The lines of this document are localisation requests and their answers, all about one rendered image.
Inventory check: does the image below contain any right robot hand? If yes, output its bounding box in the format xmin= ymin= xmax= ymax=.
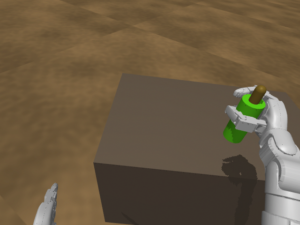
xmin=225 ymin=85 xmax=288 ymax=138

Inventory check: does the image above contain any left robot hand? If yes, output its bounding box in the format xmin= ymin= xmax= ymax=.
xmin=33 ymin=183 xmax=58 ymax=225

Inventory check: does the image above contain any bottle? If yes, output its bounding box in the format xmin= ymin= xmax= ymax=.
xmin=223 ymin=85 xmax=267 ymax=143

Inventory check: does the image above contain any right robot arm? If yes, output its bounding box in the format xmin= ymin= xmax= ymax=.
xmin=259 ymin=129 xmax=300 ymax=225

